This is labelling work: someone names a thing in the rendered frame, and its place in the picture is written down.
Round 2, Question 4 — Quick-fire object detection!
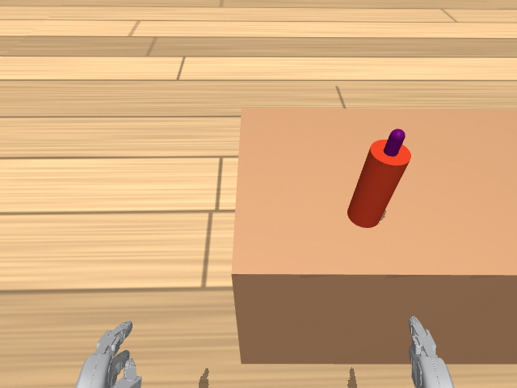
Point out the bottle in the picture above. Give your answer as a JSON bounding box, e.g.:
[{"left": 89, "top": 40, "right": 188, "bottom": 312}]
[{"left": 347, "top": 129, "right": 411, "bottom": 228}]

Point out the right robot hand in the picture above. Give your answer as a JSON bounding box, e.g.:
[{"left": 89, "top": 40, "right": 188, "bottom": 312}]
[{"left": 409, "top": 316, "right": 455, "bottom": 388}]

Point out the left robot hand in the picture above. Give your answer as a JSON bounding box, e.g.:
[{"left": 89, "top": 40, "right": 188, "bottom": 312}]
[{"left": 75, "top": 321, "right": 142, "bottom": 388}]

